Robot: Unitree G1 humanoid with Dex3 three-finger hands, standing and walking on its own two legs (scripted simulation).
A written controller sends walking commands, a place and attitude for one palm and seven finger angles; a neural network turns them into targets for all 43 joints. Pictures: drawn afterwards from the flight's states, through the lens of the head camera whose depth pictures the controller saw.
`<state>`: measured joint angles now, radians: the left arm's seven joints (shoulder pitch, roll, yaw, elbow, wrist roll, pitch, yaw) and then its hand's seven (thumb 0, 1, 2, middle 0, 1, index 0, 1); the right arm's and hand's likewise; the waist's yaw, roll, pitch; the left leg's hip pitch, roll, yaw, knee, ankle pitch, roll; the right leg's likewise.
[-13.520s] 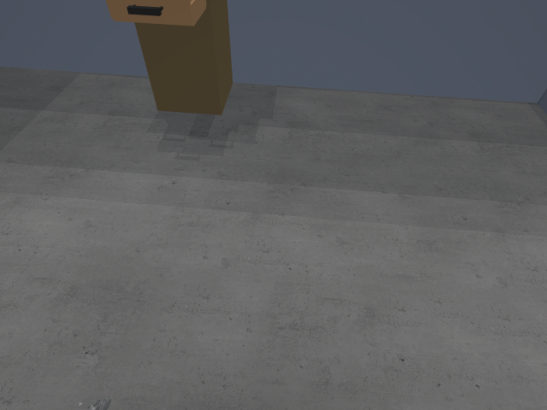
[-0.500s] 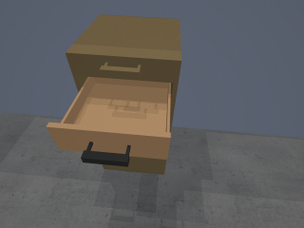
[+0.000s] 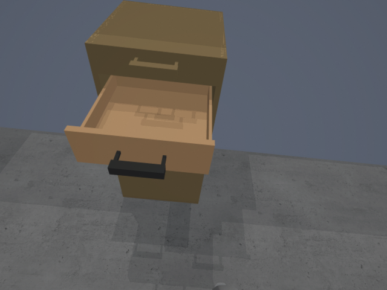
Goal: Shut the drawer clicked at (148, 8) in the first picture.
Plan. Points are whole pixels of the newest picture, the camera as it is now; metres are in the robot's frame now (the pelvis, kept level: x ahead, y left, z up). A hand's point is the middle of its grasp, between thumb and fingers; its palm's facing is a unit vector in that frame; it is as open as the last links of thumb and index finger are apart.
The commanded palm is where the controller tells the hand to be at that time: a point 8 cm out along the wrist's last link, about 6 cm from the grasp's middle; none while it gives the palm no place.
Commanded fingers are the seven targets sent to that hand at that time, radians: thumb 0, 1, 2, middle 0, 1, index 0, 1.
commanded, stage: come to a stop and stand still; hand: left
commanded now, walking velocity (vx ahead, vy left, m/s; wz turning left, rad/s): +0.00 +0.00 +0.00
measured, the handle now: (139, 162) +0.43 +0.17 -0.02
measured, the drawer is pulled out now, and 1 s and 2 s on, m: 0.28 0.28 0.28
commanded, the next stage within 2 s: look again from close up in 0.50 s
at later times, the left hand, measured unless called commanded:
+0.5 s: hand out of the picture -0.03 +0.19 -0.15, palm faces +0.07 -0.98 -0.20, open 7.3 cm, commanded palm none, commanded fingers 0.00 0.90 0.90 -0.20 -0.30 -0.20 -0.30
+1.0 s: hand out of the picture -0.01 +0.17 -0.15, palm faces +0.06 -0.98 -0.17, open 7.3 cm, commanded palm none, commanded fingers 0.00 0.90 0.90 -0.20 -0.30 -0.20 -0.30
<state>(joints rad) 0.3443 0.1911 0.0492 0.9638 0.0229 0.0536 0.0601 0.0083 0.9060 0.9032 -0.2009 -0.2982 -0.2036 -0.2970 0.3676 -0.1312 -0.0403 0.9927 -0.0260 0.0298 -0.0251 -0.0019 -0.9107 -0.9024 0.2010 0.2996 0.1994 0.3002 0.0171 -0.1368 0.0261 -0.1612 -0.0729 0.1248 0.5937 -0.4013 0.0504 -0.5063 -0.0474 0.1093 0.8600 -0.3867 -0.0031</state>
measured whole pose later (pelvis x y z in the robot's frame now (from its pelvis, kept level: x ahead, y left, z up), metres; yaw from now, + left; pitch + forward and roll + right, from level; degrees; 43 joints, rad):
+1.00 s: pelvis +0.00 +0.02 +0.03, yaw +2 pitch -1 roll +0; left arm 0.30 0.12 -0.01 1.11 0.01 -0.01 0.04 0.02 0.92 0.90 -0.20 -0.30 -0.20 -0.30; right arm 0.29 -0.13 0.01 1.12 -0.01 -0.03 -0.04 0.00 -0.92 -0.90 0.20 0.30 0.20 0.30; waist 0.00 0.00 0.04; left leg -0.10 -0.05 0.07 0.39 -0.27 0.06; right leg -0.20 0.02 0.03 0.45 -0.23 -0.02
